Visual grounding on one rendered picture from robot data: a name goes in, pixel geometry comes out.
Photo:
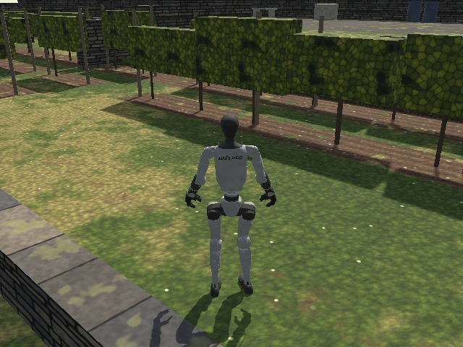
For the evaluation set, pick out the left robot hand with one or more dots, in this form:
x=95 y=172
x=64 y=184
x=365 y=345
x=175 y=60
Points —
x=188 y=200

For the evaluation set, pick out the robot right forearm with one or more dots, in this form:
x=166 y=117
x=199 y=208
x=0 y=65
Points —
x=267 y=187

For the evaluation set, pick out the robot left upper arm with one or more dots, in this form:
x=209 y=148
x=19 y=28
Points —
x=203 y=164

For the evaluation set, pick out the robot right upper arm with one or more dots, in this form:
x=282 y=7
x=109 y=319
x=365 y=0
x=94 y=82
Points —
x=257 y=162

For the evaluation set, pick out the left robot shin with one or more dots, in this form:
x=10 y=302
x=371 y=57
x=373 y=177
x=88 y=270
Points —
x=215 y=260

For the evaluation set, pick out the right robot hand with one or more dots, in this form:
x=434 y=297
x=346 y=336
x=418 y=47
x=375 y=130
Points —
x=266 y=197

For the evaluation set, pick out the right robot thigh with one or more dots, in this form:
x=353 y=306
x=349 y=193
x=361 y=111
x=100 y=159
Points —
x=244 y=223

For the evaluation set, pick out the robot left forearm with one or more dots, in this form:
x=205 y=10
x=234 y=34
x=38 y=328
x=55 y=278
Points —
x=193 y=188

